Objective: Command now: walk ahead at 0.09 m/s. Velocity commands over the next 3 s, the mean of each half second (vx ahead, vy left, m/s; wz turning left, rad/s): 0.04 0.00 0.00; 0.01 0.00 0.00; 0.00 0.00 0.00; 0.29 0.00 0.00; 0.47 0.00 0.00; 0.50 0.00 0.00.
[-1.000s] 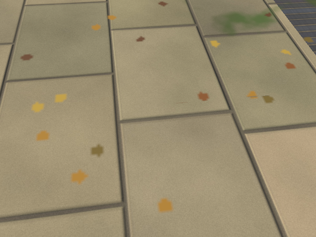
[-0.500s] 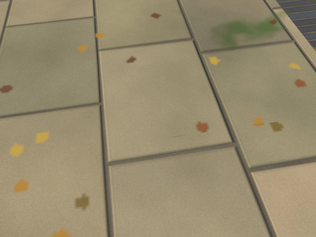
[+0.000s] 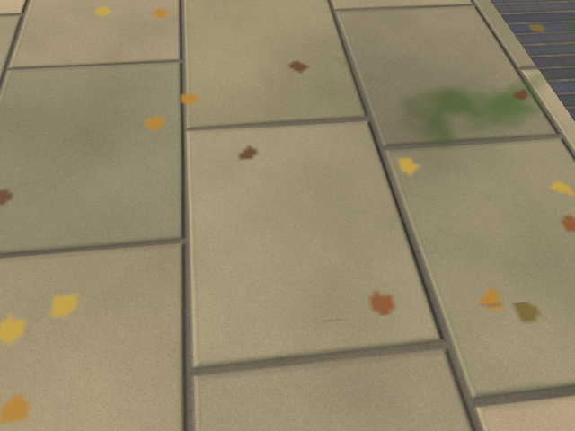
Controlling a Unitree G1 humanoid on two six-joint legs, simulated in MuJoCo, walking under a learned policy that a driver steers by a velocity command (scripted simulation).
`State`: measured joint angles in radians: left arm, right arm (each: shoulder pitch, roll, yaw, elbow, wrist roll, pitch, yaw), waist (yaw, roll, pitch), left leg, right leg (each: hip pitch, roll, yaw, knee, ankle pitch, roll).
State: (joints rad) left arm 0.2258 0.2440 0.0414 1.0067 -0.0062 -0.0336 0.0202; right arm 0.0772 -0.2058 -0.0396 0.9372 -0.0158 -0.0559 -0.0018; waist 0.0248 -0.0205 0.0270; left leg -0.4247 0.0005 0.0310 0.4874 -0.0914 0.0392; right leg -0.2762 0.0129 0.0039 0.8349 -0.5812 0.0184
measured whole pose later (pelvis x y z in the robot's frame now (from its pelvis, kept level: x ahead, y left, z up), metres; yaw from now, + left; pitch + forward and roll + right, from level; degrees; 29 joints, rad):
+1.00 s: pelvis +0.07 -0.03 +0.01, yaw +1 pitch -1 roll +0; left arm 0.28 0.18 0.02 1.10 0.00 -0.01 0.04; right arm 0.14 -0.20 -0.04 1.12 0.00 0.02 -0.04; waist 0.00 0.01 0.04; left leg -0.27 0.02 0.01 0.50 -0.20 -0.01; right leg -0.13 -0.01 -0.03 0.49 -0.34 0.00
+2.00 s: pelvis +0.21 +0.02 +0.01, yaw +1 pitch +1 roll +0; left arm 0.18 0.25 0.07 0.95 -0.03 -0.09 0.00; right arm 0.44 -0.16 -0.02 1.12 0.00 -0.10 0.01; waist -0.05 -0.03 -0.02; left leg -0.02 -0.04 0.07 0.27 -0.27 0.05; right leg -0.64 -0.11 -0.01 1.06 -0.15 -0.05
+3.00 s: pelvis +0.79 +0.04 +0.01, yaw +1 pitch +2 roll +0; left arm 0.22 0.27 0.06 0.95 -0.02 -0.09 0.01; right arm 0.25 -0.23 -0.06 0.95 -0.01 -0.10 0.03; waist -0.02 -0.04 0.01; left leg -0.26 -0.04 0.07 0.37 -0.15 0.07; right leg -0.53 -0.09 0.02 1.15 -0.30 -0.05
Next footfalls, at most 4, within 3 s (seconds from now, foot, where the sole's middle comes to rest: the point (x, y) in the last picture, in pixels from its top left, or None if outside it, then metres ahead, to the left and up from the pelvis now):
0.18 right None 0.06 -0.14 -0.77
2.26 right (347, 397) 0.56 -0.12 -0.77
2.82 left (250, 281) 0.86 0.13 -0.77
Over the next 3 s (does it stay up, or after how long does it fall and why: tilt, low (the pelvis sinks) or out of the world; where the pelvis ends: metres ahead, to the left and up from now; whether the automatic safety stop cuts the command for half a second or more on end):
stays up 0.79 0.04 0.01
